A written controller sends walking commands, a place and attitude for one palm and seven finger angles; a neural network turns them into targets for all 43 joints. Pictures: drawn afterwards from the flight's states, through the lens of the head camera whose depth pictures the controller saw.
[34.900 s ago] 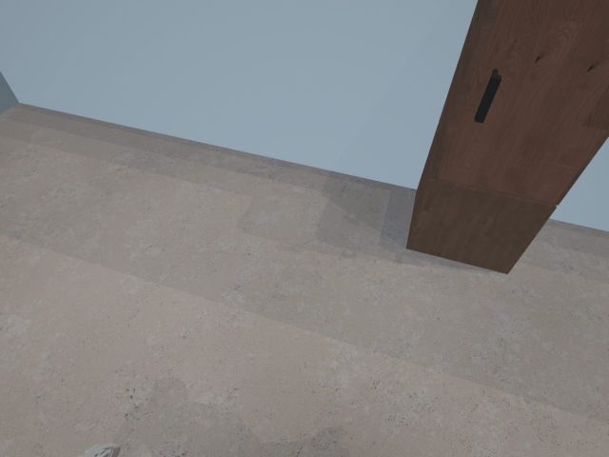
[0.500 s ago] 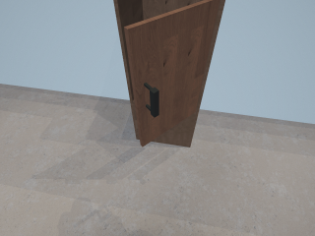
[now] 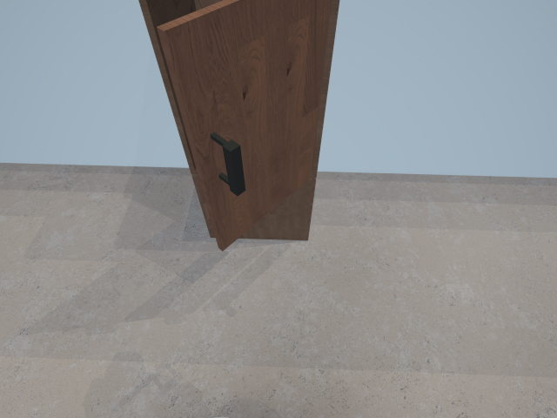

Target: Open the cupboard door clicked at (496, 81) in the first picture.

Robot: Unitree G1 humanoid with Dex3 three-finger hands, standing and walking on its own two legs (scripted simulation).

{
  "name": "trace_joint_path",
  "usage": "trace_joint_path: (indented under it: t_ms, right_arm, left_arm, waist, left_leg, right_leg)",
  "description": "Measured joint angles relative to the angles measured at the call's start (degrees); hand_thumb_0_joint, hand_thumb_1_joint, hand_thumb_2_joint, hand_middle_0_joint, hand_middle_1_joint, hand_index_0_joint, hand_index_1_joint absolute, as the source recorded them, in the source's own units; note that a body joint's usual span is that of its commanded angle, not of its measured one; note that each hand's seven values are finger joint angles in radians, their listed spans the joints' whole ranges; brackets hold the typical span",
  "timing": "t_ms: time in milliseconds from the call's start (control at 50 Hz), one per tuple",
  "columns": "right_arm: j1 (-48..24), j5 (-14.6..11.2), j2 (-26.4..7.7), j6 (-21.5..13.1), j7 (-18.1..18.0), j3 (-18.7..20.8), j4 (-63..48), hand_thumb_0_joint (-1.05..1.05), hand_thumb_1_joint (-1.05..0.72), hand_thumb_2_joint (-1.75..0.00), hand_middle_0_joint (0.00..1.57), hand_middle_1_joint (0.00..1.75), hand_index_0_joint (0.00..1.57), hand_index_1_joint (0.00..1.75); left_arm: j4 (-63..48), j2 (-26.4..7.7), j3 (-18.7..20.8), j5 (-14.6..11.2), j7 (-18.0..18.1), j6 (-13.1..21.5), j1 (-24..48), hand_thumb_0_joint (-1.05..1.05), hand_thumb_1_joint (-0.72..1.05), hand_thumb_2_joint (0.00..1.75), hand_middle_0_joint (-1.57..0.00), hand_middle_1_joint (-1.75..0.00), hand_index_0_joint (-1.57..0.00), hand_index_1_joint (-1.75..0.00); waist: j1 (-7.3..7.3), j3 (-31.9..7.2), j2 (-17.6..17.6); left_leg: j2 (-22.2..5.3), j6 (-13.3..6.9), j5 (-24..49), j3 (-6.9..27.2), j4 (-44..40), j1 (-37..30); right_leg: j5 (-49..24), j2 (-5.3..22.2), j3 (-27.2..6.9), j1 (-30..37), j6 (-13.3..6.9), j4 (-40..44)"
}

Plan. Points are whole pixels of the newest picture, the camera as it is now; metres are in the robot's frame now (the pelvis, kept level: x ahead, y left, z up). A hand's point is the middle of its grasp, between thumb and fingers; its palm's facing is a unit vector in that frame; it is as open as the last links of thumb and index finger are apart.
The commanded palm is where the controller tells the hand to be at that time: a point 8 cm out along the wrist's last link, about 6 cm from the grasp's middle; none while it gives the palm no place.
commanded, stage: walk to a spot facing it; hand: left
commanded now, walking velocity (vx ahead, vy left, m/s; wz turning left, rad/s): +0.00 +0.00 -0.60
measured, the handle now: (227, 164) +0.56 +0.15 -0.01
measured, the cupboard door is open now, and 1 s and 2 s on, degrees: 49 49 49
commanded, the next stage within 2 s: none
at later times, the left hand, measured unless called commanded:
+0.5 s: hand out of the picture +0.11 +0.18 -0.17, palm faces -0.21 -0.95 -0.24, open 7.4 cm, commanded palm none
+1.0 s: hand (228, 383) +0.19 +0.11 -0.17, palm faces -0.55 -0.81 -0.21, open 7.4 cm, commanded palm none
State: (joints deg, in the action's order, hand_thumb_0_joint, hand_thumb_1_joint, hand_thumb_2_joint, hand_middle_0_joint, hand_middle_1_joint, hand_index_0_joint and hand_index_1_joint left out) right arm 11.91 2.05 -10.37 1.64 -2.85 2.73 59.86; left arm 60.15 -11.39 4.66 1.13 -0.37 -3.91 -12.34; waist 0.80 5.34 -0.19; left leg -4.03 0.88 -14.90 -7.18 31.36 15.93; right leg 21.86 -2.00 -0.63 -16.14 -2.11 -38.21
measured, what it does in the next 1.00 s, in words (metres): steps on the spot, turning right: left foot, then right foot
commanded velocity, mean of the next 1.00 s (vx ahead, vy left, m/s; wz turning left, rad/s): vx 0.00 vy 0.00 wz -0.60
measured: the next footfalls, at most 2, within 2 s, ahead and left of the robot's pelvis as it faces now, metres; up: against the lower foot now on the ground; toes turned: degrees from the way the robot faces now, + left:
left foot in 0.48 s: +0.12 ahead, +0.06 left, +0.00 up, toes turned -29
right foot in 0.72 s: -0.01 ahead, -0.17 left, +0.00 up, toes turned -25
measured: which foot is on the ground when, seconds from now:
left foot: down 0.00-0.12, up 0.14-0.46, down 0.48-1.00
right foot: down 0.00-0.46, up 0.48-0.70, down 0.72-0.92, up 0.94-1.00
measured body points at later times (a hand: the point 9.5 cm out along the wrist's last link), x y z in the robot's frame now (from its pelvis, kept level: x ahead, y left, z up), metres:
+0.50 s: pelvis +0.00 -0.01 +0.00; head +0.05 -0.01 +0.44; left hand +0.12 +0.23 -0.15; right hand +0.07 -0.28 -0.13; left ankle +0.05 +0.13 -0.73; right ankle -0.03 -0.11 -0.72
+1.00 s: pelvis +0.00 -0.02 -0.01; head +0.06 -0.03 +0.44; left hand +0.22 +0.15 -0.16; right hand -0.10 -0.28 -0.13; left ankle +0.08 +0.08 -0.73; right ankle -0.07 -0.13 -0.69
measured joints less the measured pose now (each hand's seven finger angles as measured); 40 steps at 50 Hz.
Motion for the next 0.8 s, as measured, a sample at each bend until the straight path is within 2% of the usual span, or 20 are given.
trace_joint_path:
  t_ms: [60, 100, 120, 140, 180, 220, 260, 400, 440, 460, 480, 500, 540, 580, 620, 680, 700, 720, 760, 800]
  right_arm:
    - [-0.02, 0.38, -0.92, -0.32, 0.06, 0.18, -1.16, 0.01, -0.91, -0.90, 0.20, 0.30, 0.20, 0.30]
    - [0.11, 0.37, -1.73, -0.07, 0.23, 0.25, -1.65, 0.01, -0.91, -0.90, 0.20, 0.30, 0.20, 0.30]
    - [0.40, 0.11, -1.81, 0.29, 0.38, 0.31, -2.07, 0.01, -0.91, -0.90, 0.20, 0.30, 0.21, 0.30]
    - [-0.01, -0.20, -2.12, 0.81, 0.60, 0.54, -2.23, 0.01, -0.91, -0.90, 0.20, 0.30, 0.21, 0.30]
    - [-1.57, -0.51, -3.12, 1.83, 0.91, 1.11, -2.47, 0.01, -0.91, -0.90, 0.20, 0.30, 0.21, 0.30]
    - [-3.34, -0.67, -3.56, 2.20, 0.90, 1.33, -3.04, 0.01, -0.91, -0.90, 0.20, 0.30, 0.20, 0.30]
    - [-4.77, -0.89, -3.48, 1.99, 0.83, 1.28, -4.14, 0.01, -0.91, -0.90, 0.20, 0.30, 0.20, 0.30]
    - [-8.24, -1.68, -2.02, 0.88, 0.88, 0.61, -8.24, 0.01, -0.91, -0.90, 0.20, 0.30, 0.20, 0.30]
    - [-8.39, -1.80, -1.60, 0.25, 0.83, 0.23, -9.00, 0.01, -0.91, -0.90, 0.20, 0.30, 0.20, 0.30]
    - [-7.92, -1.68, -1.80, -0.25, 0.80, -0.08, -9.57, 0.01, -0.91, -0.90, 0.20, 0.30, 0.20, 0.30]
    - [-7.46, -1.32, -2.02, -0.82, 0.69, -0.18, -9.98, 0.01, -0.91, -0.90, 0.20, 0.30, 0.20, 0.30]
    - [-7.22, -0.91, -1.75, -1.02, 0.53, -0.36, -10.04, 0.01, -0.91, -0.90, 0.20, 0.30, 0.20, 0.30]
    - [-6.12, -0.17, -1.32, -1.17, 0.56, -0.99, -9.99, 0.01, -0.91, -0.90, 0.20, 0.30, 0.20, 0.30]
    - [-4.61, 0.25, -1.24, -0.96, 0.70, -1.32, -9.76, 0.01, -0.91, -0.90, 0.20, 0.30, 0.21, 0.30]
    - [-3.38, 0.51, -1.60, -0.54, 0.80, -1.35, -9.36, 0.01, -0.91, -0.90, 0.20, 0.30, 0.21, 0.30]
    - [-1.78, 0.35, -2.55, 0.09, 1.14, -0.99, -8.97, 0.01, -0.91, -0.90, 0.20, 0.30, 0.21, 0.30]
    - [-1.05, 0.09, -2.84, 0.37, 1.31, -0.79, -9.06, 0.01, -0.91, -0.90, 0.20, 0.30, 0.21, 0.30]
    - [-0.36, -0.24, -2.78, 0.73, 1.50, -0.58, -9.28, 0.01, -0.91, -0.90, 0.20, 0.30, 0.21, 0.30]
    - [-1.25, -0.81, -4.35, 1.66, 1.54, 0.15, -8.57, 0.01, -0.91, -0.90, 0.20, 0.30, 0.21, 0.30]
    - [-2.16, -1.02, -5.32, 2.06, 1.35, 0.68, -7.96, 0.01, -0.91, -0.90, 0.20, 0.30, 0.21, 0.30]
  left_arm:
    - [-1.64, -0.49, 0.40, 0.03, -0.44, -0.32, 1.62, 0.01, 0.91, 0.90, -0.20, -0.30, -0.20, -0.30]
    - [-3.04, -0.67, 0.45, -0.01, -0.72, 0.23, 2.10, 0.01, 0.91, 0.90, -0.20, -0.30, -0.20, -0.30]
    - [-4.13, -1.30, 0.42, 0.13, -0.81, 0.83, 1.65, 0.01, 0.91, 0.90, -0.20, -0.30, -0.20, -0.30]
    - [-4.57, -1.53, 0.53, 0.28, -0.54, 1.43, 1.72, 0.01, 0.91, 0.90, -0.20, -0.30, -0.20, -0.30]
    - [-4.96, -1.19, 0.33, 0.30, -0.07, 1.77, 2.13, 0.01, 0.91, 0.90, -0.20, -0.30, -0.20, -0.30]
    - [-5.27, -0.91, 0.21, 0.27, 0.56, 1.84, 1.69, 0.00, 0.91, 0.90, -0.20, -0.30, -0.20, -0.30]
    - [-5.27, -0.78, 0.09, 0.29, 1.02, 1.76, 0.98, 0.00, 0.91, 0.90, -0.20, -0.30, -0.20, -0.30]
    - [-5.54, -0.78, -0.13, 0.44, 0.72, 1.14, -0.58, 0.01, 0.90, 0.89, -0.20, -0.30, -0.20, -0.30]
    - [-5.75, -1.06, -0.04, 0.30, 0.65, 0.86, -0.60, 0.01, 0.90, 0.89, -0.20, -0.30, -0.21, -0.30]
    - [-6.09, -1.06, -0.05, 0.08, 0.57, 0.64, -0.86, 0.01, 0.90, 0.89, -0.20, -0.30, -0.21, -0.30]
    - [-6.36, -1.15, -0.08, -0.15, 0.35, 0.41, -0.64, 0.01, 0.90, 0.89, -0.20, -0.30, -0.21, -0.30]
    - [-6.56, -1.65, -0.01, -0.17, 0.06, 0.20, 0.14, 0.01, 0.90, 0.89, -0.20, -0.30, -0.20, -0.30]
    - [-7.14, -2.60, 0.23, 0.21, -0.46, 0.02, 1.72, 0.01, 0.90, 0.89, -0.20, -0.30, -0.20, -0.30]
    - [-7.98, -3.13, 0.43, 0.19, -1.02, -0.04, 3.16, 0.01, 0.91, 0.90, -0.20, -0.30, -0.20, -0.30]
    - [-9.06, -3.20, 0.33, 0.13, -1.56, 0.03, 4.07, 0.01, 0.91, 0.90, -0.20, -0.30, -0.20, -0.30]
    - [-10.21, -3.37, 0.00, -0.01, -2.19, 0.65, 4.26, 0.01, 0.91, 0.90, -0.20, -0.30, -0.20, -0.30]
    - [-10.69, -3.79, -0.16, 0.00, -2.31, 1.07, 3.80, 0.01, 0.91, 0.90, -0.20, -0.30, -0.20, -0.30]
    - [-11.24, -4.80, -0.25, 0.17, -2.21, 1.70, 3.05, 0.01, 0.91, 0.90, -0.20, -0.30, -0.20, -0.30]
    - [-10.25, -4.13, -0.35, 0.27, -1.36, 1.87, 3.51, 0.01, 0.91, 0.90, -0.20, -0.30, -0.20, -0.30]
    - [-9.73, -3.41, -0.60, 0.51, -0.75, 1.36, 3.33, 0.01, 0.91, 0.90, -0.20, -0.30, -0.20, -0.30]
  waist:
    - [0.07, 0.81, 1.14]
    - [0.23, 0.79, 2.39]
    - [0.35, 0.07, 1.81]
    - [0.50, -0.02, 1.92]
    - [0.43, 0.92, 3.11]
    - [0.46, 1.37, 3.08]
    - [0.55, 1.34, 2.22]
    - [1.19, 0.27, -0.41]
    - [1.18, -0.10, -0.90]
    - [1.06, -0.84, -0.26]
    - [0.82, -1.23, 0.41]
    - [0.92, -0.79, -0.20]
    - [1.17, 0.10, -0.93]
    - [1.34, 0.78, -0.73]
    - [1.44, 1.35, 0.30]
    - [1.08, 1.56, 2.00]
    - [0.88, 1.13, 1.86]
    - [0.79, 0.21, 0.05]
    - [0.46, 1.19, 1.45]
    - [-0.19, 1.88, 2.01]
  left_leg:
    - [-1.09, 0.31, 0.26, -1.34, -0.13, 0.04]
    - [-2.31, 1.06, -0.16, -1.72, 1.03, 0.57]
    - [-2.29, 1.09, -1.13, -2.16, 3.00, 1.76]
    - [-2.34, 1.28, -5.49, -1.27, 7.27, 3.65]
    - [-1.24, 1.25, -11.41, 2.93, 17.91, 7.26]
    - [0.18, 1.49, -11.99, 4.99, 25.50, 9.74]
    - [1.24, 1.84, -11.90, 5.46, 27.30, 10.35]
    - [3.52, 1.72, -9.70, 6.62, 14.21, 5.99]
    - [3.70, 1.35, -5.72, 6.96, 6.26, 2.92]
    - [2.82, 0.43, -2.67, 7.61, 1.16, 1.03]
    - [1.83, -0.85, -0.27, 8.25, -0.76, 0.64]
    - [1.73, -0.78, -0.52, 7.76, 0.47, 1.09]
    - [1.02, 0.22, -1.88, 6.97, 1.41, 0.96]
    - [-0.09, 1.11, -1.85, 6.59, 0.42, 0.15]
    - [-1.57, 1.76, -1.59, 6.01, -0.23, -0.55]
    - [-4.00, 2.91, -3.13, 4.63, 2.00, -0.41]
    - [-4.35, 3.20, -4.48, 3.99, 4.30, 0.44]
    - [-3.34, 3.27, -8.24, 2.90, 8.77, 2.34]
    - [-2.86, 2.72, -14.83, 5.22, 19.59, 5.93]
    - [-1.49, 2.44, -15.80, 6.29, 26.24, 8.51]
  right_leg:
    - [5.79, 0.66, 1.29, -2.92, 0.41, -7.90]
    - [2.80, 1.16, 2.34, -1.46, 0.67, -3.91]
    - [-1.17, 1.81, 1.24, 0.09, 0.23, 1.38]
    - [-1.55, 1.42, 0.69, -0.23, -0.29, 1.89]
    - [-1.08, 0.15, 0.40, -0.49, -1.01, 0.99]
    - [-2.01, -0.68, -0.94, 0.05, -1.27, 2.54]
    - [-3.57, -1.13, -2.86, 0.80, -1.38, 4.71]
    - [-6.45, -2.67, -8.97, 1.45, -0.67, 8.37]
    - [-6.22, -3.50, -10.18, 0.81, -0.18, 7.50]
    - [-5.71, -4.62, -10.32, -0.08, 0.08, 6.34]
    - [-2.37, -5.21, -9.31, -1.87, 0.60, 3.11]
    - [2.18, -4.48, -7.77, -3.98, 1.47, -2.25]
    - [7.26, -3.01, -4.54, -8.09, 2.88, -13.69]
    - [7.89, -1.17, -1.69, -10.39, 3.78, -19.68]
    - [7.43, 0.52, 0.68, -10.06, 4.09, -17.82]
    - [2.26, 1.56, 3.03, -6.00, 3.61, -6.59]
    - [-2.60, 2.02, 2.91, -3.88, 2.90, -0.99]
    - [-6.42, 3.36, 0.79, -2.76, 1.26, 3.13]
    - [-3.87, 2.00, -0.37, -4.43, 1.24, -0.28]
    - [-3.15, 1.09, -1.51, -4.44, 1.96, -0.36]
